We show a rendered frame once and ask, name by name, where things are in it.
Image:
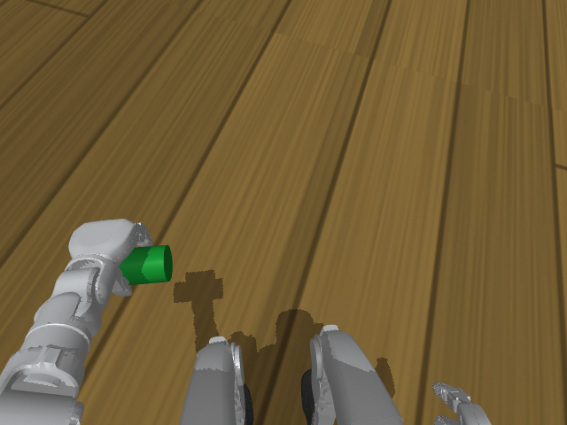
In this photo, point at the right robot hand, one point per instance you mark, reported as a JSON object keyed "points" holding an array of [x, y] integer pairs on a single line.
{"points": [[459, 402]]}

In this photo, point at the left robot arm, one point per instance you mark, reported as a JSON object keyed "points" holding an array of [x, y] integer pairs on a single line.
{"points": [[40, 383]]}

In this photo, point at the left robot hand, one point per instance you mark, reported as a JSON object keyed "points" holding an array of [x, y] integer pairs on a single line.
{"points": [[113, 240]]}

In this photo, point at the can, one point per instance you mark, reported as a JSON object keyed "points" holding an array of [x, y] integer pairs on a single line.
{"points": [[148, 265]]}

